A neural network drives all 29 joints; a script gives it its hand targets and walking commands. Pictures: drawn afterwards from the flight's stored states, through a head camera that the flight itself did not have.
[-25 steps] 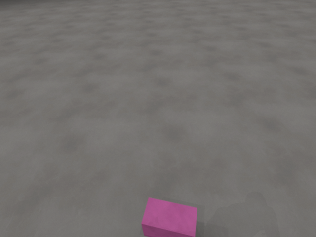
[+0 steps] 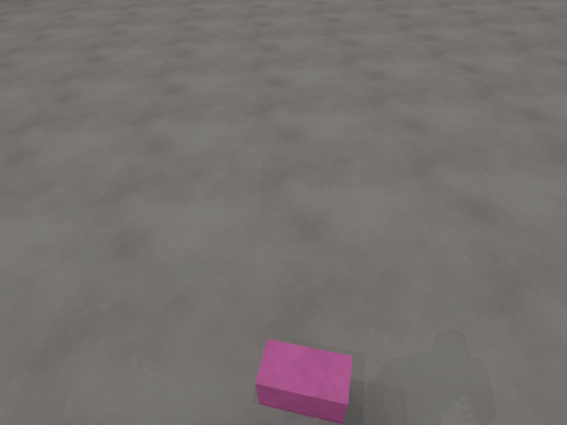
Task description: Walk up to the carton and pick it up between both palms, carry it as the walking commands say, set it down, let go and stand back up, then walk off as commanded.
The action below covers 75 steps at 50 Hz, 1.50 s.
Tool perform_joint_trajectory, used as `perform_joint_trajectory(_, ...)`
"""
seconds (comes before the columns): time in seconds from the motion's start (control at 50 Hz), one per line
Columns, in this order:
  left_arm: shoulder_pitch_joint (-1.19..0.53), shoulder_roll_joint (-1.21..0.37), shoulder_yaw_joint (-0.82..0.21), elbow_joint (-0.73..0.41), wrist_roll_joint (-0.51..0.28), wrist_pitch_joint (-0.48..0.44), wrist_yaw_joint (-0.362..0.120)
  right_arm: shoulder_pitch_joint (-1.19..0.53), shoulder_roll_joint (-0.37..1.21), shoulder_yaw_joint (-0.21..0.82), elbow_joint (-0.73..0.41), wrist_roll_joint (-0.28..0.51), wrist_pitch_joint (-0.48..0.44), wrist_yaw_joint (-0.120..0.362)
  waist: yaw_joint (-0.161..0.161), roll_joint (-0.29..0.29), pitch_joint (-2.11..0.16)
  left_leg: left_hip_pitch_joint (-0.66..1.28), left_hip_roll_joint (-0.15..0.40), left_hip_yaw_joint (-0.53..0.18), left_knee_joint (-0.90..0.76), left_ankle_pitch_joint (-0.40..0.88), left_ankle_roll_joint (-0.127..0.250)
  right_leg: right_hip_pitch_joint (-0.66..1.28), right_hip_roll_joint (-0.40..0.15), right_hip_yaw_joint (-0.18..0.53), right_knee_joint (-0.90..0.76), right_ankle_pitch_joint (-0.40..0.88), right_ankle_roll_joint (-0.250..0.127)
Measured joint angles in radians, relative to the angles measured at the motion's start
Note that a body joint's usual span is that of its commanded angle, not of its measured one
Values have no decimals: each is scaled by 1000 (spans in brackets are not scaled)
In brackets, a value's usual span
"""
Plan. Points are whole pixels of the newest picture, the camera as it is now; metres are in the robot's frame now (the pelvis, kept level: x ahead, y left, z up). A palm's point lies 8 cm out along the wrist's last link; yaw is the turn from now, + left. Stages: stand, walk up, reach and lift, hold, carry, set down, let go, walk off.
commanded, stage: stand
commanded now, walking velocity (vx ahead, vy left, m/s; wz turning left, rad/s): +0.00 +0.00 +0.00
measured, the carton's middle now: (304, 381) +0.45 -0.03 -0.69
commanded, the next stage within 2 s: walk off in 0.80 s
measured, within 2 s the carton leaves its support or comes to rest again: neither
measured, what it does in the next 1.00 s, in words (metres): stands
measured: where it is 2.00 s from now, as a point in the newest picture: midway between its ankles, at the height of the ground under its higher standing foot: outside the picture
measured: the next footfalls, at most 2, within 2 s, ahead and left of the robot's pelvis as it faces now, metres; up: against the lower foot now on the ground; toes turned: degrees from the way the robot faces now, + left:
right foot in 1.78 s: +0.03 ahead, -0.09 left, +0.00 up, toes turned +9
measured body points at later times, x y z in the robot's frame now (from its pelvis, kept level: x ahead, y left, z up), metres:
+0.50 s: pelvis -0.01 +0.00 +0.00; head -0.03 +0.00 +0.45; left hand +0.05 +0.31 -0.12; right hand +0.06 -0.29 -0.13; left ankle +0.01 +0.11 -0.74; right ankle +0.01 -0.09 -0.74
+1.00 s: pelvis +0.00 +0.00 +0.00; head -0.02 +0.00 +0.45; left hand +0.06 +0.30 -0.13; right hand +0.06 -0.29 -0.13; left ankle +0.01 +0.12 -0.74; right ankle +0.01 -0.09 -0.74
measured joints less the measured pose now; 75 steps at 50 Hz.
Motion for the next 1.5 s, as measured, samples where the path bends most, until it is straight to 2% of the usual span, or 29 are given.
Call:
perform_joint_trajectory(0.72, -48, 8, -31, 98, -11, -3, 4, -77, -3, 19, 88, 19, 3, 2, 8, -3, 42, 22, -3, 2, -46, 30, 3, 18, -4, 19, -40, 28, 8)
perform_joint_trajectory(1.02, -66, 4, -38, 117, -13, -5, 8, -93, -3, 21, 103, 23, 6, 2, 2, -4, 55, 33, 0, 4, -61, 31, 0, 26, -2, 26, -51, 29, 8)
perform_joint_trajectory(1.14, -63, -17, -44, 120, -13, 19, 21, -85, 18, 25, 107, 32, 39, -4, -7, -2, 49, 8, 0, -12, -28, 16, -1, 19, -1, 9, -46, 23, 9)
perform_joint_trajectory(1.28, -45, -64, -31, 99, -8, 46, 37, -58, 77, 30, 85, 27, 67, -1, -15, 4, 60, -78, -5, -54, 95, -34, 0, -18, -3, -42, 1, -7, 13)
perform_joint_trajectory(1.36, -39, -70, -13, 90, 2, 54, 47, -40, 94, 14, 74, 15, 71, 1, -17, -2, 69, -150, 21, -23, 260, -160, -7, -37, -18, -87, 49, -39, 21)
perform_joint_trajectory(1.4, -36, -68, -6, 85, 5, 57, 51, -30, 98, 4, 70, 11, 69, 0, -18, -15, 67, -154, 37, 0, 280, -176, -5, -50, -40, -105, 90, -65, 33)
perform_joint_trajectory(1.44, -35, -70, -1, 75, 6, 62, 51, -22, 97, -4, 63, 6, 63, -7, -20, -22, 68, -143, 37, 3, 231, -76, 12, -87, -67, -117, 170, -104, 51)
perform_joint_trajectory(1.5, -32, -73, 9, 63, -2, 74, 50, -25, 114, -3, 58, -3, 62, -11, -11, -25, 75, -142, 21, 3, 228, -102, 31, -181, -61, -64, 387, -261, 76)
